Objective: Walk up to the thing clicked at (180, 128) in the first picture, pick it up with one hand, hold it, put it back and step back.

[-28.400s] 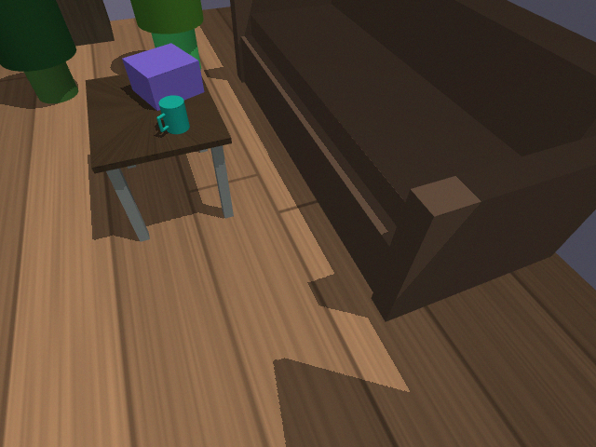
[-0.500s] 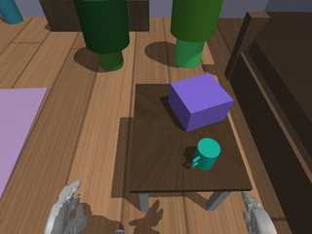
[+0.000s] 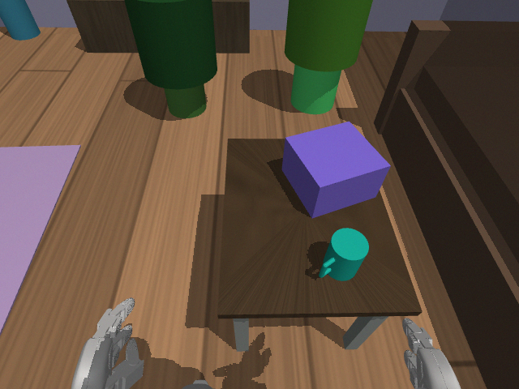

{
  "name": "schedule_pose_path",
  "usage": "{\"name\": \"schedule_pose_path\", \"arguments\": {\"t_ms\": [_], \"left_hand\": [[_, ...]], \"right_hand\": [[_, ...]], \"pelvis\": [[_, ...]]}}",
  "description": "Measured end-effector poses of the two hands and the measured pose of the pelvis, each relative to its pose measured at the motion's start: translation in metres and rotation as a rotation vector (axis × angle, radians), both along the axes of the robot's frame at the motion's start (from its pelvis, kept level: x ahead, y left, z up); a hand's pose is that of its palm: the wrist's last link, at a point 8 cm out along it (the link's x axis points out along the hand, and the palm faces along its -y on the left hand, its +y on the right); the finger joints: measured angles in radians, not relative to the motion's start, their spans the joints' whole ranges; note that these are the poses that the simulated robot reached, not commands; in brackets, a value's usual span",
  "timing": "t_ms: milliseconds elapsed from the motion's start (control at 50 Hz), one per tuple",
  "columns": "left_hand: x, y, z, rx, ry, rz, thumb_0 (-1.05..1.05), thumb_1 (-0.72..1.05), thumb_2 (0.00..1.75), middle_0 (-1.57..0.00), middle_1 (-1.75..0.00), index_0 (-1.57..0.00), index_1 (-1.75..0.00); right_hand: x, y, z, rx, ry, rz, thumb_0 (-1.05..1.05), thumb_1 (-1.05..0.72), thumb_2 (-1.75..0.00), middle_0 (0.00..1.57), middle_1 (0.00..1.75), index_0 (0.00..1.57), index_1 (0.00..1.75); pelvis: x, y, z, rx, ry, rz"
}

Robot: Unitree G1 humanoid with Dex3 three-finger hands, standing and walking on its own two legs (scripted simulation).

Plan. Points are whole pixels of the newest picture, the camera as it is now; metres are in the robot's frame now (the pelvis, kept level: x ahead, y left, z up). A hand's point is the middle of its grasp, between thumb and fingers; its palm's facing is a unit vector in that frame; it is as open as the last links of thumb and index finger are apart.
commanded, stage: home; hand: right
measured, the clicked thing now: (339, 258) +0.45 -0.18 -0.21
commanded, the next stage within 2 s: stand in 1.08 s
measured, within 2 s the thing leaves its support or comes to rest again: neither
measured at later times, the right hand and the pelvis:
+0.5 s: hand (388, 382) +0.16 -0.18 -0.04, palm faces +0.04 +0.98 -0.21, open 17.2 cm; pelvis +0.00 +0.00 +0.00, yaw +0 degrees
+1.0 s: hand out of the picture +0.10 -0.23 -0.10, palm faces -0.01 +0.94 -0.34, open 17.6 cm; pelvis +0.00 +0.00 +0.04, yaw +0 degrees
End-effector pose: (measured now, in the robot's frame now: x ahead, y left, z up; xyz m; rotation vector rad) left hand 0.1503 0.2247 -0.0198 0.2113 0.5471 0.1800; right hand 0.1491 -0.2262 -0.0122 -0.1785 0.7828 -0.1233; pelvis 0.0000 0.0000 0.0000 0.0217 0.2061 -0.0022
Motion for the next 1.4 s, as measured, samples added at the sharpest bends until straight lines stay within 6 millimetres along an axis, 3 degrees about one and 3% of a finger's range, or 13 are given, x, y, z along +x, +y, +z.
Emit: {"name": "schedule_pose_path", "arguments": {"t_ms": [460, 640, 740, 920, 1060, 1240, 1320, 1400], "left_hand": [[-0.002, 0.002, 0.0, -0.003, -0.002, -0.001, 0.01, 0.89, 0.9, -0.2, -0.3, -0.21, -0.3], [-0.001, 0.016, -0.024, 0.035, 0.067, 0.047, 0.01, 0.89, 0.9, -0.2, -0.31, -0.21, -0.3], [-0.011, 0.029, -0.047, 0.114, 0.31, -0.082, 0.01, 0.89, 0.9, -0.2, -0.31, -0.21, -0.3], [-0.055, 0.063, -0.046, 0.115, 0.504, 0.006, 0.01, 0.9, 0.9, -0.21, -0.31, -0.21, -0.31], [-0.082, 0.071, -0.046, 0.084, 0.602, 0.058, 0.01, 0.9, 0.9, -0.2, -0.31, -0.21, -0.3], [-0.099, 0.07, -0.05, 0.021, 0.677, 0.066, 0.01, 0.9, 0.9, -0.2, -0.31, -0.21, -0.3], [-0.106, 0.071, -0.05, 0.009, 0.699, 0.07, 0.0, 0.9, 0.9, -0.2, -0.31, -0.21, -0.3], [-0.113, 0.074, -0.05, 0.011, 0.721, 0.073, 0.0, 0.9, 0.9, -0.2, -0.3, -0.21, -0.3]], "right_hand": [[-0.002, 0.002, 0.0, -0.001, 0.0, 0.002, -0.01, 0.48, -0.09, 0.06, 0.06, 0.06, 0.06], [-0.003, 0.001, -0.001, -0.005, 0.012, 0.007, -0.01, 0.52, -0.06, 0.06, 0.05, 0.06, 0.06], [0.0, -0.017, -0.027, -0.117, 0.01, 0.073, -0.01, 0.54, -0.05, 0.06, 0.05, 0.06, 0.05], [-0.04, -0.049, -0.05, -0.14, 0.207, 0.008, -0.01, 0.56, -0.04, 0.05, 0.04, 0.05, 0.05], [-0.072, -0.047, -0.05, -0.134, 0.322, -0.034, -0.01, 0.57, -0.03, 0.05, 0.04, 0.05, 0.05], [-0.103, -0.04, -0.042, -0.138, 0.416, -0.078, 0.0, 0.56, -0.04, 0.06, 0.05, 0.06, 0.06], [-0.111, -0.043, -0.038, -0.15, 0.439, -0.09, 0.0, 0.48, -0.13, 0.12, 0.13, 0.11, 0.13], [-0.115, -0.047, -0.036, -0.159, 0.454, -0.099, 0.0, 0.29, -0.32, 0.16, 0.2, 0.16, 0.21]], "pelvis": [[-0.002, 0.002, 0.0, -0.002, 0.0, 0.001], [0.001, 0.002, 0.0, 0.018, -0.006, -0.003], [-0.006, 0.002, 0.013, -0.001, -0.119, 0.008], [-0.004, 0.002, 0.032, -0.015, -0.192, 0.004], [-0.002, 0.006, 0.046, -0.022, -0.232, 0.001], [-0.004, 0.016, 0.061, -0.03, -0.266, -0.002], [-0.007, 0.018, 0.064, -0.027, -0.273, -0.002], [-0.009, 0.019, 0.066, -0.026, -0.277, -0.001]]}}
